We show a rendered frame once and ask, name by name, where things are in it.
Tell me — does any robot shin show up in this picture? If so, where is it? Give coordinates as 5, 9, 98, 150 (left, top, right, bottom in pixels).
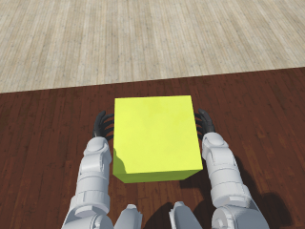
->
173, 201, 185, 208
121, 204, 137, 213

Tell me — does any carton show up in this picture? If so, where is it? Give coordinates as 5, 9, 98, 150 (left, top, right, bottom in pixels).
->
112, 95, 203, 183

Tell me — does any right robot upper arm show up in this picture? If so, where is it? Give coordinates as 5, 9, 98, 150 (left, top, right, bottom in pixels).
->
212, 205, 269, 229

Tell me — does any left robot upper arm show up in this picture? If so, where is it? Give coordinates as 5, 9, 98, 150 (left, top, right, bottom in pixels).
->
62, 213, 114, 229

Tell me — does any robot left shin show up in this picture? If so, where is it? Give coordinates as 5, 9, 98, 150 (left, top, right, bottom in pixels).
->
121, 204, 137, 213

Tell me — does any right robot hand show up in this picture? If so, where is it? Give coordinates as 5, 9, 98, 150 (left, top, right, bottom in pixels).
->
193, 108, 216, 141

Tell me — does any right robot forearm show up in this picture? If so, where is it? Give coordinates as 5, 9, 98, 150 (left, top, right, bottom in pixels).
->
202, 132, 270, 229

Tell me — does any left robot hand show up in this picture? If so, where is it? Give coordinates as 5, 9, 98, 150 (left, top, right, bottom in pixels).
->
91, 110, 114, 141

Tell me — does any left robot forearm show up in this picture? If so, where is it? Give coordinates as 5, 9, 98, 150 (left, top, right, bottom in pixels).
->
61, 136, 112, 229

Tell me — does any robot right shin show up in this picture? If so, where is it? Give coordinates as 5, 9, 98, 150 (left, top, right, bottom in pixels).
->
173, 201, 185, 208

